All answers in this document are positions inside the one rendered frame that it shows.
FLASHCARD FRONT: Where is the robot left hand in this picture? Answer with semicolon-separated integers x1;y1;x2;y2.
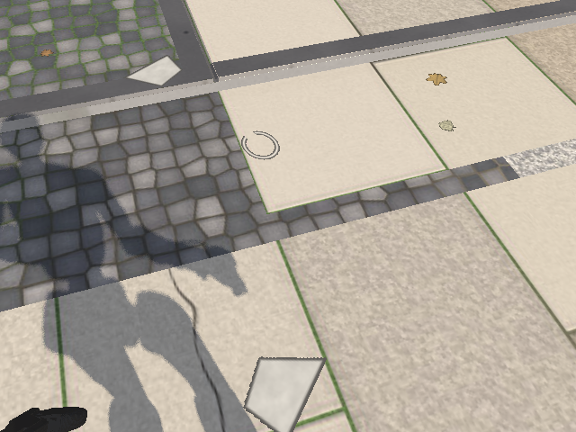
0;407;87;432

